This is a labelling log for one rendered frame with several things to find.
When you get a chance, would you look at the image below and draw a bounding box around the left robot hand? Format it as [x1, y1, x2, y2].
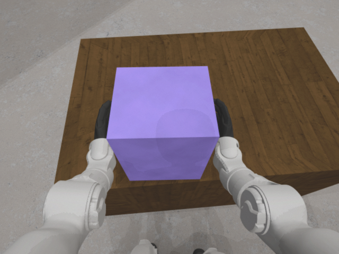
[94, 100, 112, 140]

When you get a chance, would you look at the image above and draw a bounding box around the left robot shin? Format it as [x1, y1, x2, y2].
[139, 240, 153, 246]

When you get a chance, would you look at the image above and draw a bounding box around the left robot forearm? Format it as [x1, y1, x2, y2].
[42, 138, 117, 223]

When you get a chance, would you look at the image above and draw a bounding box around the left robot upper arm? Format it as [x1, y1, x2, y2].
[2, 180, 106, 254]

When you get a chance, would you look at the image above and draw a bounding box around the right robot forearm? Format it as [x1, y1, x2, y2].
[213, 137, 307, 212]

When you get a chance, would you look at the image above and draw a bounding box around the pedestal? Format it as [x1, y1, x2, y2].
[54, 28, 339, 216]

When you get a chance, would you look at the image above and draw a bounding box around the carton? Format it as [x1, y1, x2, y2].
[106, 66, 220, 181]

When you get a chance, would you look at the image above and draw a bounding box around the right robot upper arm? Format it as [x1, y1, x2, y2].
[240, 185, 339, 254]

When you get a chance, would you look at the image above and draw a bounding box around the right robot hand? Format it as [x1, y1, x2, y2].
[213, 98, 234, 138]

